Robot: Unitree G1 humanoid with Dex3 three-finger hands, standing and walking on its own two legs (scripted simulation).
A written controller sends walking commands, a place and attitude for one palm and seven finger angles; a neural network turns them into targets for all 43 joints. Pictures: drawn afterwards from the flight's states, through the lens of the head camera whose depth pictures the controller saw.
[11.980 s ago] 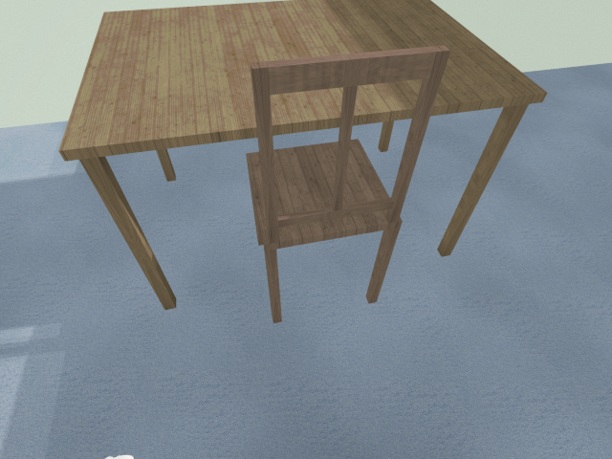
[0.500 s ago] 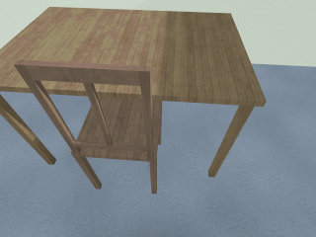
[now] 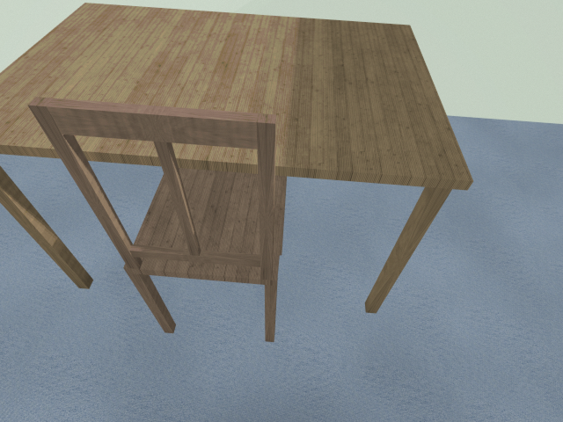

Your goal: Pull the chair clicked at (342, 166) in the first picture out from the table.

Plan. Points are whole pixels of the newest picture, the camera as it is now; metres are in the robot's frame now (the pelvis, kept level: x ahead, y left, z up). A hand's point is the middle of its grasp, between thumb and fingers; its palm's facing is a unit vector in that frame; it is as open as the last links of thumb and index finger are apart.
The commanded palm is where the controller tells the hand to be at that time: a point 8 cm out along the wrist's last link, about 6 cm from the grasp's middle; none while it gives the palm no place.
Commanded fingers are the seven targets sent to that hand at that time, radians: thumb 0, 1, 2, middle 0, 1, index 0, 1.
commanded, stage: look again from close up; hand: left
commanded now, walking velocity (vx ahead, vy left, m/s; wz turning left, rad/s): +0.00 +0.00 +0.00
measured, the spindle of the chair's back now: (181, 206) +0.50 +0.23 -0.05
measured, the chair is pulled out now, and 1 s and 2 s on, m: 0.00 0.00 0.00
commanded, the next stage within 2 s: shuffle to correct the standing spot in 0.12 s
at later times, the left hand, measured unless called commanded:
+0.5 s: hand out of the picture +0.00 +0.18 -0.19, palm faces +0.04 -0.98 -0.17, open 7.4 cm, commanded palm none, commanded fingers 0.00 0.90 0.90 -0.20 -0.30 -0.20 -0.30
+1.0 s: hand out of the picture +0.11 +0.18 -0.17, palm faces -0.02 -0.97 -0.24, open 7.3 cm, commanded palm none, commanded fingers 0.00 0.90 0.90 -0.20 -0.30 -0.20 -0.30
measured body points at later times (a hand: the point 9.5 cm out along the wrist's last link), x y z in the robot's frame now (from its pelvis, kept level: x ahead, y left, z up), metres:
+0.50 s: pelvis +0.04 +0.01 -0.01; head +0.05 +0.03 +0.44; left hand +0.00 +0.23 -0.17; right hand +0.06 -0.23 -0.16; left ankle +0.04 +0.10 -0.74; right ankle -0.06 -0.13 -0.74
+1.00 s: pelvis +0.05 +0.01 +0.00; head +0.06 +0.00 +0.45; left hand +0.11 +0.24 -0.15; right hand +0.08 -0.23 -0.16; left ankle +0.04 +0.10 -0.74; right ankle +0.05 -0.09 -0.74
